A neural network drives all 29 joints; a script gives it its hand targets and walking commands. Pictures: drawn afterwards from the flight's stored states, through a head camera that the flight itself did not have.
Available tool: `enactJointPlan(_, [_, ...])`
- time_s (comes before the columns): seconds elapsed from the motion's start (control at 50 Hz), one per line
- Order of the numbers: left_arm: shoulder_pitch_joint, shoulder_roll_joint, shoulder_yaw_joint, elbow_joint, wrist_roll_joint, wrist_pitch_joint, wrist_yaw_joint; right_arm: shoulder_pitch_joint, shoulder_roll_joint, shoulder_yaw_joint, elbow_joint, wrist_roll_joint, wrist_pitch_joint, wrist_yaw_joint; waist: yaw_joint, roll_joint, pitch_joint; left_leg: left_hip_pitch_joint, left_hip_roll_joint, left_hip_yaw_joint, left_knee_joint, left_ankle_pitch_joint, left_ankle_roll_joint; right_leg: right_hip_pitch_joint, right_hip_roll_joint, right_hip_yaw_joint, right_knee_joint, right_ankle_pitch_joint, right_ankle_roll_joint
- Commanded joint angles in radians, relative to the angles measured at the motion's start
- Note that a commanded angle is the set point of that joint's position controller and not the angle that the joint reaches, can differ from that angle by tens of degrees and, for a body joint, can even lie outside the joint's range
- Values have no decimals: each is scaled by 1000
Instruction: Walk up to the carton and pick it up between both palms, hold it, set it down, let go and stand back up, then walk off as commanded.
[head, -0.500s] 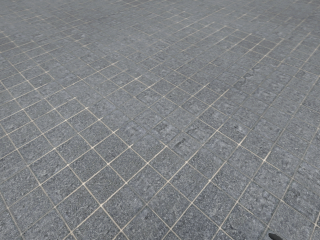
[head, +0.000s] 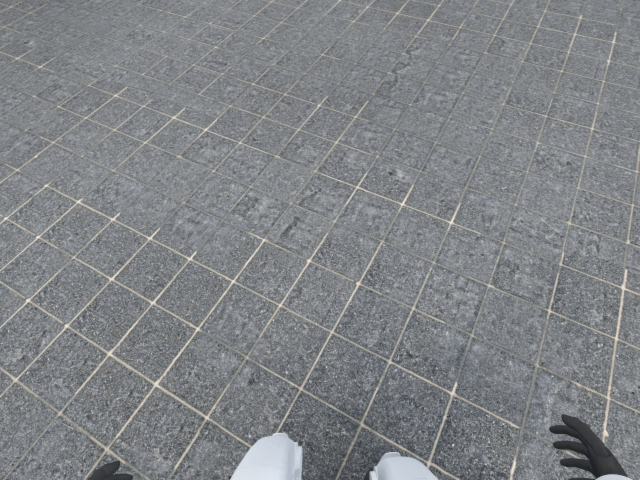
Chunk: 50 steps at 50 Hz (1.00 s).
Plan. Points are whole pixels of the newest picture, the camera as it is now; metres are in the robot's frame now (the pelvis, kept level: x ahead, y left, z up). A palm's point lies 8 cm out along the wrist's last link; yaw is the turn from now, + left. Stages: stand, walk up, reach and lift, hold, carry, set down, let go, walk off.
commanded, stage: walk up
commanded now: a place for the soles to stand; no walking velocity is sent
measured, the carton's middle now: out of the picture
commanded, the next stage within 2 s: none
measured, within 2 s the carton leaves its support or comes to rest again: neither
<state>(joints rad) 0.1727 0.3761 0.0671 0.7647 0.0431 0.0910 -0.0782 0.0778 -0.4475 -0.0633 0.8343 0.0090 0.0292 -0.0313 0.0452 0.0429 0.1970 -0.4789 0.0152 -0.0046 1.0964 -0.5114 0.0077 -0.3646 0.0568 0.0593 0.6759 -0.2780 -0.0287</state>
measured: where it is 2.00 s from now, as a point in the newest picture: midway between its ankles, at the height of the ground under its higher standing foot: outside the picture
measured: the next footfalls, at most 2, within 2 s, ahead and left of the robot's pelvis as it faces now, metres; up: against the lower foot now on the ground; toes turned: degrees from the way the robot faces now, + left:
left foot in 0.14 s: +0.05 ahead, +0.05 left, +0.00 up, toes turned -6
right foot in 0.50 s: -0.10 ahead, -0.21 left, +0.00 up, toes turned -25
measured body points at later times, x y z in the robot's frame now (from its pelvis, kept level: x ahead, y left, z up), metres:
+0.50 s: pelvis -0.08 -0.03 +0.00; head -0.05 -0.02 +0.45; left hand +0.15 +0.22 -0.10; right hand -0.07 -0.41 -0.05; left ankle +0.01 +0.05 -0.72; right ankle -0.14 -0.19 -0.72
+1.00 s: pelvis -0.15 -0.04 +0.01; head -0.12 -0.06 +0.46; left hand +0.20 +0.02 -0.08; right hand -0.38 -0.34 -0.05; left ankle -0.06 +0.01 -0.72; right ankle -0.23 -0.18 -0.70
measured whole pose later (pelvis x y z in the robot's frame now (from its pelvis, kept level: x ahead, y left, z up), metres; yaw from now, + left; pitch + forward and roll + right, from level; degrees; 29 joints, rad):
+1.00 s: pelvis -0.15 -0.04 +0.01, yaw -53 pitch +0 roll +2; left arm 0.18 0.46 0.09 0.64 0.07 0.08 -0.17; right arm 0.26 -0.46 -0.14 0.74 -0.04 -0.05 -0.04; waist -0.02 -0.09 0.07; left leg -0.27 0.06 0.27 0.57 -0.29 0.03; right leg -0.49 -0.07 0.05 0.82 -0.33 0.01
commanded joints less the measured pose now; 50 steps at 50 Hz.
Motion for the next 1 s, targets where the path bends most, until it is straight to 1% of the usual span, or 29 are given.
enactJointPlan(0.0, [-21, 235, 63, -147, -5, -21, 19, 78, -162, -32, -51, 7, -28, -5, -8, -215, -284, 15, -34, -5, -196, 36, 2, 294, -188, 330, -263, 573, -206])
enactJointPlan(0.08, [-7, 202, 52, -166, -10, -28, 4, 187, -146, -46, -35, 4, -37, -17, -31, -200, -322, 163, -55, -10, -512, 79, 15, 314, -215, 416, -294, 627, -187])
enactJointPlan(0.12, [-46, 184, 35, -167, -26, -24, -8, 242, -137, -53, -18, -17, -51, -31, -87, -172, -336, 433, -35, -40, -781, 303, 9, 107, -150, 352, -235, 382, -98])
enactJointPlan(0.14, [-29, 117, 24, -177, -18, -23, -13, 254, -217, -67, -31, -30, -55, -36, -104, 89, -297, 515, 183, -286, -889, 287, 17, -114, 2, 220, -66, 35, -36])
enactJointPlan(0.16, [-13, 141, 43, -156, -2, -12, 1, 86, -307, -84, -76, -30, -44, -28, -63, 192, -245, 358, 422, -458, -926, 271, 173, -197, 79, 113, 204, -221, 40])
enactJointPlan(0.18, [-3, 212, 64, -132, 15, -12, 6, -8, -270, -82, -109, -31, -51, -24, -22, 111, -204, 269, 475, -436, -903, 301, 236, -165, 10, 147, 345, -200, 36])
enactJointPlan(0.2, [33, 273, 59, -104, 16, -16, -9, -27, -205, -84, -149, -22, -50, -30, 24, -9, -209, 238, 428, -317, -879, 357, 196, -107, -12, 169, 358, -143, 24])
enactJointPlan(0.24, [23, 247, 68, -74, 3, -13, -33, 7, -161, -76, -150, -26, -67, -36, 27, -32, -175, 240, 316, -168, -823, 428, 119, -124, -31, 127, 390, -33, 21])
enactJointPlan(0.28, [9, 233, 54, -85, 12, -9, -58, 46, -187, -97, -165, -28, -68, -35, -4, 50, -222, 316, 302, -96, -825, 373, 129, -140, -57, 55, 353, -23, 40])
enactJointPlan(0.32, [-20, 214, 40, -110, 19, -10, -72, 61, -206, -110, -168, -33, -64, -27, -34, 60, -202, 305, 333, -72, -840, 247, 116, -170, -104, 22, 242, -53, 45])
enactJointPlan(0.38, [-28, 216, 47, -139, 17, -26, -83, 108, -247, -145, -161, -46, -62, -6, -73, 123, -212, 252, 327, 18, -833, 76, 165, -69, -140, -15, 94, -94, 26])
enactJointPlan(0.44, [16, 241, 64, -134, 30, -43, -75, 131, -243, -150, -156, -42, -63, 11, -78, 83, -265, 240, 337, 100, -763, 44, 149, 22, -123, -78, -29, -143, -4])
enactJointPlan(0.48, [82, 245, 71, -122, 31, -46, -68, 86, -244, -146, -170, -30, -63, 20, -27, 99, -249, 198, 342, 109, -700, 40, 138, 36, -119, -80, -117, -51, -31])
enactJointPlan(0.5, [129, 271, 82, -110, 33, -55, -65, 60, -229, -137, -178, -29, -62, 20, -8, 19, -276, 141, 297, 136, -591, 33, 113, 112, -124, 1, -201, -51, -63])
enactJointPlan(0.52, [154, 330, 93, -113, 30, -55, -59, 34, -203, -130, -193, -21, -60, 19, 14, -177, -273, 73, 136, 214, -458, -3, 43, 73, -214, 247, -321, -15, -138])
enactJointPlan(0.54, [93, 379, 98, -141, 17, -41, -55, -36, -185, -118, -187, -7, -57, 7, 36, -313, -198, 54, -17, 197, -322, -23, 3, -33, -244, 418, -420, -99, -215])
enactJointPlan(0.56, [49, 378, 108, -157, 27, -34, -55, 20, -188, -112, -169, 9, -57, 8, 27, -343, -149, 15, -16, 123, -221, -73, -12, -19, -256, 469, -437, -19, -255])
enactJointPlan(0.6, [-30, 330, 95, -201, 22, -27, -44, 146, -179, -108, -131, 9, -55, 12, -19, -330, -184, -9, -27, 85, -196, 29, -19, 41, -175, 374, -386, 103, -218])
enactJointPlan(0.64, [-42, 290, 102, -220, 14, -24, -44, 203, -176, -109, -114, -3, -62, 1, -33, -299, -214, 45, -34, 55, -247, 76, -2, 42, -141, 378, -377, 114, -180])
enactJointPlan(0.68, [-31, 263, 80, -233, 15, -31, -50, 227, -155, -104, -111, -3, -75, -15, -34, -284, -243, 83, -61, 62, -416, 87, 7, 93, -152, 414, -341, 268, -198])
enactJointPlan(0.72, [-39, 234, 61, -258, 7, -39, -52, 303, -159, -105, -95, -15, -89, -33, -87, -204, -310, 366, -47, 22, -681, 267, 16, -44, -114, 394, -262, 235, -152])
enactJointPlan(0.74, [-20, 172, 49, -266, 0, -42, -55, 366, -212, -119, -88, -33, -92, -38, -123, -41, -365, 554, 76, -153, -822, 291, 19, -194, -30, 313, -108, 50, -82])
enactJointPlan(0.76, [22, 133, 49, -251, 14, -39, -49, 315, -333, -148, -109, -38, -86, -41, -93, 123, -339, 570, 385, -391, -873, 216, 74, -351, 93, 126, 132, -148, 13])
enactJointPlan(0.78, [34, 223, 67, -235, 42, -31, -31, 177, -363, -156, -149, -36, -88, -35, -60, 69, -314, 414, 549, -446, -867, 268, 204, -337, -50, 133, 239, -184, 37])
enactJointPlan(0.8, [28, 268, 77, -222, 39, -31, -36, 114, -309, -142, -167, -29, -92, -33, -25, -28, -273, 319, 504, -343, -861, 345, 203, -254, -73, 128, 287, -127, 31])
enactJointPlan(0.82, [42, 266, 84, -215, 32, -34, -44, 99, -256, -131, -158, -36, -97, -31, 1, -27, -232, 306, 407, -235, -809, 406, 197, -245, -94, 136, 313, -50, 31])
enactJointPlan(0.88, [26, 240, 71, -202, 31, -25, -77, 130, -241, -132, -163, -43, -102, -31, -32, 38, -231, 290, 326, -27, -797, 325, 130, -200, -133, 39, 258, 7, 35])
enactJointPlan(0.96, [-103, 254, 76, -241, 26, -36, -94, 204, -281, -160, -151, -57, -97, -8, -103, 95, -192, 243, 386, 46, -772, 153, 179, -136, -157, -50, 71, -110, 31])
enactJointPlan(0.98, [-71, 267, 80, -224, 26, -35, -97, 193, -288, -166, -157, -60, -96, -6, -92, 99, -189, 183, 403, 66, -763, 103, 173, -66, -156, -78, 47, -101, 20])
